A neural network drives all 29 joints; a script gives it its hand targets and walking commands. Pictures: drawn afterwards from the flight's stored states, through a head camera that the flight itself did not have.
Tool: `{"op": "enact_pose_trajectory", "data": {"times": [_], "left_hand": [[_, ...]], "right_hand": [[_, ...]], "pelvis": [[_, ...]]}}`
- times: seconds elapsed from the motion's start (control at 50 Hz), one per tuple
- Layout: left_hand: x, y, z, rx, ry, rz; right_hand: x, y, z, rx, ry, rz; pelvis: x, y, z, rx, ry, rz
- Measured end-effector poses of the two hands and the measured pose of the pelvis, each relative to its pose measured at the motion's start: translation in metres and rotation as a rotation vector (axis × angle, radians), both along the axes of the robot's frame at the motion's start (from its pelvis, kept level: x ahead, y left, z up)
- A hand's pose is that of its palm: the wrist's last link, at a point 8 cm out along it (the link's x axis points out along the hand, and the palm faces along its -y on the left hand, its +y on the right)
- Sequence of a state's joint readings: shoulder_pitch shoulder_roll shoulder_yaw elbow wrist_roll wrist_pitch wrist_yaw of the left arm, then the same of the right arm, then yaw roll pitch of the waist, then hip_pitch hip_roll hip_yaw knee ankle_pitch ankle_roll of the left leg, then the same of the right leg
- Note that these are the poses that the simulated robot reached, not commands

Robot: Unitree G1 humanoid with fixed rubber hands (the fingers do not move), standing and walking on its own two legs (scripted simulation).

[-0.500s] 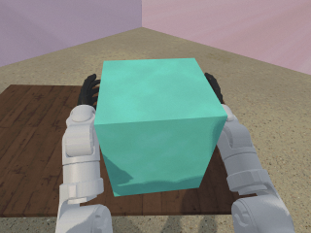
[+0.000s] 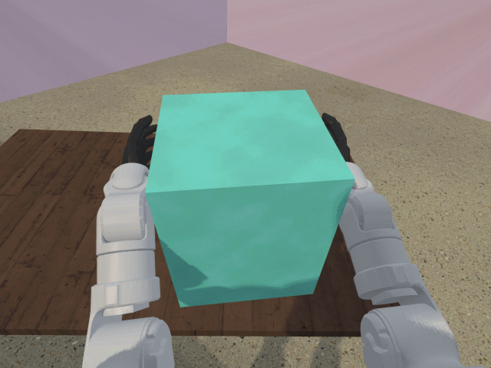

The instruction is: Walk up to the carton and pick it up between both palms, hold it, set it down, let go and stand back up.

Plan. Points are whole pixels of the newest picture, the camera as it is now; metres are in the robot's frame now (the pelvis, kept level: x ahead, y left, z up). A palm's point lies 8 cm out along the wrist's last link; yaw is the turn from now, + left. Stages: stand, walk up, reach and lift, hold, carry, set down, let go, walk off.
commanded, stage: hold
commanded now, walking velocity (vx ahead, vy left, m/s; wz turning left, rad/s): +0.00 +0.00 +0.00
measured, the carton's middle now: (241, 199) +0.33 +0.01 +0.17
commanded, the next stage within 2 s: none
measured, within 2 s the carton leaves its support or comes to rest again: neither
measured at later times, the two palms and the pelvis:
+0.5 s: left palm (136, 163) +0.37 +0.16 +0.21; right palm (331, 162) +0.37 -0.14 +0.20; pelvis +0.01 +0.00 +0.00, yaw +0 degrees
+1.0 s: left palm (136, 166) +0.36 +0.16 +0.20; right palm (334, 165) +0.36 -0.14 +0.20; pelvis +0.01 +0.01 +0.00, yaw +0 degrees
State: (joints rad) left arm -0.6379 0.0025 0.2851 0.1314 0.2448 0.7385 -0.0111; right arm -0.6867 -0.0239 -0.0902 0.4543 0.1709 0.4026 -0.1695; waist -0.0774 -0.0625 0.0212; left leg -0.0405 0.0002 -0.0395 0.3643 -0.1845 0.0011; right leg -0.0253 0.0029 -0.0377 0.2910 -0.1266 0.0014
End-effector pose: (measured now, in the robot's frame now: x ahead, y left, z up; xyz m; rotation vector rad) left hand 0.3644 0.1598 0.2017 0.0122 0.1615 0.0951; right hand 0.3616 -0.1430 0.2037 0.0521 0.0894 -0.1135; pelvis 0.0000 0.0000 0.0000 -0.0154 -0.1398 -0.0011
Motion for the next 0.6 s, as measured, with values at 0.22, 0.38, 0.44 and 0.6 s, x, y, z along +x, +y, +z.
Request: {"op": "enact_pose_trajectory", "data": {"times": [0.22, 0.38, 0.44, 0.6], "left_hand": [[0.005, -0.001, 0.002, 0.006, -0.002, 0.011], [0.002, 0.001, 0.005, 0.015, -0.01, 0.017], [0.003, 0.001, 0.004, 0.015, -0.003, 0.016], [0.005, 0.003, 0.004, 0.004, -0.022, 0.013]], "right_hand": [[0.007, -0.001, 0.001, 0.009, -0.002, 0.005], [0.005, 0.002, -0.002, 0.029, -0.01, 0.012], [0.006, 0.002, -0.003, 0.021, -0.003, 0.012], [0.008, 0.003, 0.003, 0.008, -0.021, 0.01]], "pelvis": [[0.001, 0.001, 0.001, 0.0, 0.018, -0.011], [0.007, 0.002, 0.0, -0.003, 0.004, -0.005], [0.008, 0.003, 0.0, -0.002, 0.003, -0.006], [0.011, 0.004, 0.0, -0.003, 0.005, -0.011]]}}
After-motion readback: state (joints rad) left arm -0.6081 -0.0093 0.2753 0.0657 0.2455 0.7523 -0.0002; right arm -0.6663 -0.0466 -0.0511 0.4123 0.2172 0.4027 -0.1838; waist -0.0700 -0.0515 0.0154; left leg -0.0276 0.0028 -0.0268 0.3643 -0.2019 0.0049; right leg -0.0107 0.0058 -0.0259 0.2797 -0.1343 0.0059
